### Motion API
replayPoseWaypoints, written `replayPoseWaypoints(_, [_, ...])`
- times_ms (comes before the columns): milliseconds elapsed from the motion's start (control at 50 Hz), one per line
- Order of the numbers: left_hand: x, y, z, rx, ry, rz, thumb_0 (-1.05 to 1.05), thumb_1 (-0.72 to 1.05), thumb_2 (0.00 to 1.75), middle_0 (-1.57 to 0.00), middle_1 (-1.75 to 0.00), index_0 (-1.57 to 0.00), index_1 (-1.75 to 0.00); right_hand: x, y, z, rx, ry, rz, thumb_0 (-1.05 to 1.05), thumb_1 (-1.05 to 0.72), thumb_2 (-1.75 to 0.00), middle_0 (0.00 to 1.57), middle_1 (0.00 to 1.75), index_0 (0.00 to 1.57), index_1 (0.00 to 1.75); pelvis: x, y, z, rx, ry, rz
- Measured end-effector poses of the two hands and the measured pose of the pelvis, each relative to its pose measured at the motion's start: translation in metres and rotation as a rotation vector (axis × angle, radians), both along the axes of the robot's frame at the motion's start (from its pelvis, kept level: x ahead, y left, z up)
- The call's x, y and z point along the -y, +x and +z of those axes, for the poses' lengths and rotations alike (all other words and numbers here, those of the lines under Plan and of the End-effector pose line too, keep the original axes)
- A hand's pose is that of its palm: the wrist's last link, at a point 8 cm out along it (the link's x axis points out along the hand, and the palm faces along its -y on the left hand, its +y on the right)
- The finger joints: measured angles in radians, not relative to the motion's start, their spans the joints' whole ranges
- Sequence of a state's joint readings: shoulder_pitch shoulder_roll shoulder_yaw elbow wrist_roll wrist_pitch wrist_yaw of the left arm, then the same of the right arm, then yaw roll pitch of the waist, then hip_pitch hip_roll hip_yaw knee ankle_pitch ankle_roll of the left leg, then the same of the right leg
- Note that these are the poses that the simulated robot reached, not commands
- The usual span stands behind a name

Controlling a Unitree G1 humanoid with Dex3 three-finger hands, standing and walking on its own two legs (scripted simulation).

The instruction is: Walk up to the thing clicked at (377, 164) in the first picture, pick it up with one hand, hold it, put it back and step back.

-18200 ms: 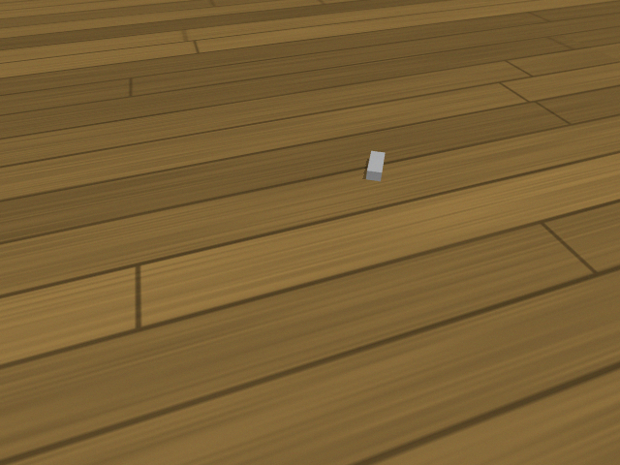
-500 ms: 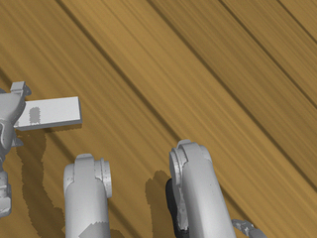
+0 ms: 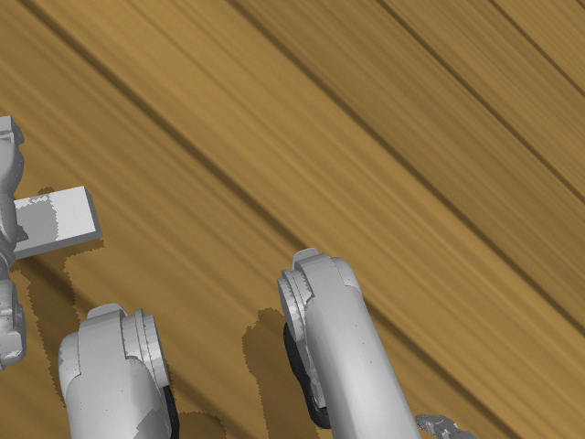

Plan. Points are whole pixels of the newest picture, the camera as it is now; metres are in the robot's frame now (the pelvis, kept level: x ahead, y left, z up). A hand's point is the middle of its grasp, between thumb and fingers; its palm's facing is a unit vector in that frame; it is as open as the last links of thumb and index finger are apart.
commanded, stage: approach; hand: left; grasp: from above
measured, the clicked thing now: (29, 227) +0.46 +0.29 -0.30
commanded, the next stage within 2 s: rest palm in 0.72 s
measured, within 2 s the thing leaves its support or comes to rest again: neither
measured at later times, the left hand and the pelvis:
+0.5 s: hand out of the picture +0.45 +0.29 -0.17, palm faces -0.39 -0.07 -0.92, open 13.8 cm; pelvis -0.01 +0.00 +0.00, yaw +0 degrees
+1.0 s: hand out of the picture +0.43 +0.31 -0.20, palm faces -0.49 -0.12 -0.86, open 13.9 cm; pelvis +0.00 +0.00 -0.01, yaw +0 degrees
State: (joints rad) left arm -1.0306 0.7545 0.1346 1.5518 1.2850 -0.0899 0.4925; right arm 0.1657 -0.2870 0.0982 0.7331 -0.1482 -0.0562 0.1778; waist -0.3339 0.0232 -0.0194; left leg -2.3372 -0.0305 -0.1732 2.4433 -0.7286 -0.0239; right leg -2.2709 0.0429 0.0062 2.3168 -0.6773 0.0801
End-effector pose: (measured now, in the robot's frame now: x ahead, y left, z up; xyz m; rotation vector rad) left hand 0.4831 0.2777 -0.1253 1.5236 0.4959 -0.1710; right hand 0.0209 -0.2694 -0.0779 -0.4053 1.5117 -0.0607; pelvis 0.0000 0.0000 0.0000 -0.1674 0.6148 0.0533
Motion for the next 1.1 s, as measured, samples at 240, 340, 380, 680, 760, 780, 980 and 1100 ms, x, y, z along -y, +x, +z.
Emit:
replayPoseWaypoints(240, [-0.057,-0.062,-0.009,-0.125,-0.060,0.029,0.00,-0.55,1.01,-0.09,-1.02,-0.08,-1.03,-0.004,0.018,-0.008,-0.025,0.035,0.082,0.00,-0.91,-0.90,0.21,0.30,0.21,0.30,0.002,-0.004,0.000,0.031,-0.002,0.018])
replayPoseWaypoints(340, [-0.043,-0.066,0.003,-0.035,-0.089,-0.103,0.00,-0.54,1.03,-0.10,-1.03,-0.09,-1.03,0.003,0.043,-0.002,0.021,-0.015,0.114,0.00,-0.91,-0.90,0.21,0.30,0.21,0.30,0.000,-0.004,0.003,0.036,-0.004,0.027])
replayPoseWaypoints(380, [-0.035,-0.060,0.007,-0.003,-0.097,-0.125,0.00,-0.54,1.04,-0.10,-1.03,-0.09,-1.04,0.006,0.054,0.002,0.053,-0.038,0.128,0.00,-0.91,-0.90,0.21,0.30,0.20,0.30,-0.002,-0.005,0.004,0.037,-0.005,0.027])
replayPoseWaypoints(680, [-0.019,-0.008,-0.003,0.014,-0.015,-0.026,0.00,-0.50,1.02,-0.09,-1.08,-0.10,-1.07,0.002,0.016,0.011,0.073,-0.070,0.082,0.00,-0.91,-0.90,0.20,0.30,0.20,0.30,-0.007,-0.010,-0.008,0.032,-0.026,0.007])
replayPoseWaypoints(760, [-0.030,-0.021,-0.013,-0.043,-0.006,0.018,0.00,-0.49,1.01,-0.09,-1.08,-0.10,-1.07,-0.006,-0.006,0.003,-0.003,-0.016,0.045,0.00,-0.91,-0.90,0.20,0.30,0.20,0.30,-0.006,-0.007,-0.008,0.026,-0.020,0.008])
replayPoseWaypoints(780, [-0.033,-0.026,-0.015,-0.061,-0.009,0.025,0.00,-0.49,1.00,-0.09,-1.08,-0.10,-1.07,-0.008,-0.010,0.001,-0.021,-0.001,0.040,0.00,-0.91,-0.90,0.20,0.30,0.20,0.30,-0.006,-0.006,-0.008,0.025,-0.018,0.009])
replayPoseWaypoints(980, [-0.039,-0.049,-0.020,-0.095,-0.078,-0.035,0.00,-0.50,0.98,-0.09,-1.06,-0.10,-1.05,-0.012,0.002,-0.008,-0.039,0.042,0.079,0.00,-0.91,-0.90,0.21,0.30,0.21,0.30,-0.001,-0.004,-0.006,0.039,-0.009,0.012])
replayPoseWaypoints(1100, [-0.025,-0.047,-0.034,-0.057,-0.128,-0.086,0.00,-0.51,0.98,-0.08,-1.04,-0.09,-1.04,0.001,0.022,-0.001,0.027,-0.025,0.136,0.00,-0.90,-0.90,0.21,0.30,0.20,0.30,-0.001,-0.006,-0.013,0.065,-0.022,0.001])
